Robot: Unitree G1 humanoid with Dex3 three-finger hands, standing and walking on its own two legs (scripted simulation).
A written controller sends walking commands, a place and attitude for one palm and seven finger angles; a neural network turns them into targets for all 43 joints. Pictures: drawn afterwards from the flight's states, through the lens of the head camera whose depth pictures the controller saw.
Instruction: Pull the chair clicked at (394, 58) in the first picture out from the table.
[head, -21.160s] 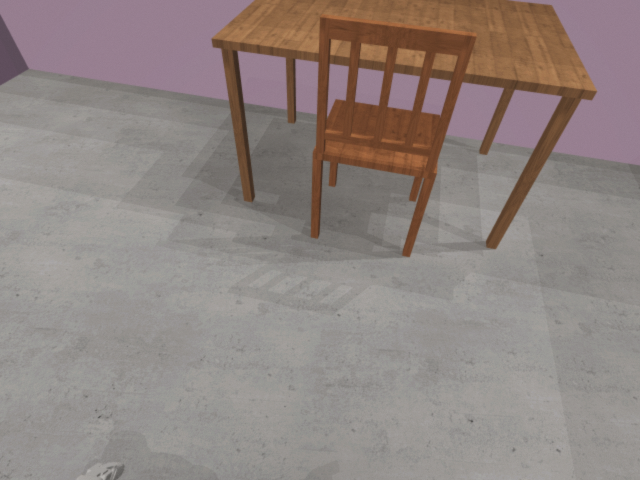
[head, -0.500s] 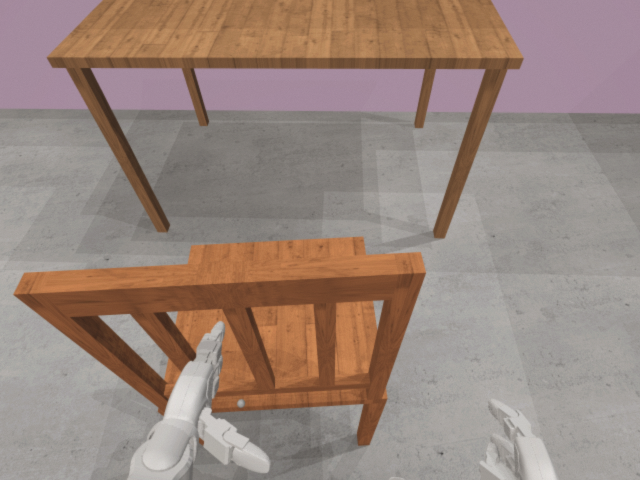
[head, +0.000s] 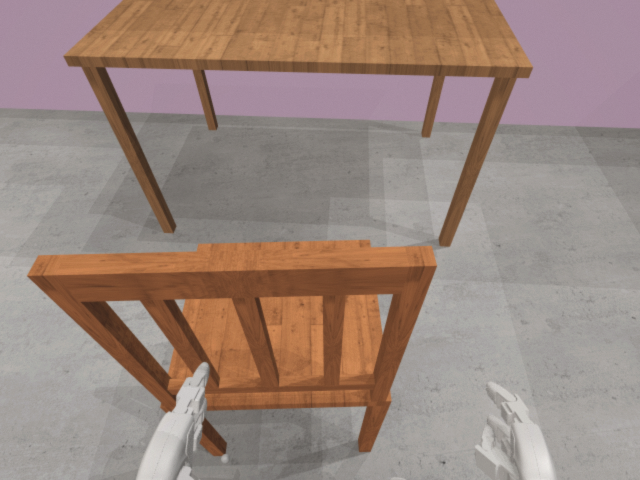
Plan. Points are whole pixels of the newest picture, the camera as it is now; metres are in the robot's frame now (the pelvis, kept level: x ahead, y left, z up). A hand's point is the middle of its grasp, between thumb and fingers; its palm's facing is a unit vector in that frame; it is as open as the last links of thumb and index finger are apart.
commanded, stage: draw the hand back to the body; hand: left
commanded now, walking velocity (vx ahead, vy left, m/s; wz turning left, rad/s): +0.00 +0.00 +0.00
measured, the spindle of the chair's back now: (260, 344) +0.31 +0.10 -0.05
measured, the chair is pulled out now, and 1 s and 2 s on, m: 0.62 0.62 0.62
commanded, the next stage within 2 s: step back with the hand held close in 1.60 s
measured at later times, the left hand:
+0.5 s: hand (154, 420) +0.18 +0.17 +0.08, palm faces +0.01 -1.00 -0.09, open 17.4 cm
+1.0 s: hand (36, 362) +0.20 +0.24 +0.17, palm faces +0.37 -0.83 -0.43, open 12.5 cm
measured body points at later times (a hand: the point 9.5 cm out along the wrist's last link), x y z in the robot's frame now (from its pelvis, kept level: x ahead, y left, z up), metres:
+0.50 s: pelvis +0.00 +0.01 -0.01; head +0.03 -0.01 +0.44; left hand +0.17 +0.22 +0.09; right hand +0.18 -0.22 -0.09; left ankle -0.02 +0.13 -0.69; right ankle +0.01 -0.12 -0.69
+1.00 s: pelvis +0.02 +0.01 +0.04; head +0.01 -0.02 +0.49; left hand +0.18 +0.28 +0.19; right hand +0.22 -0.21 -0.04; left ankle -0.02 +0.13 -0.69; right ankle +0.01 -0.12 -0.69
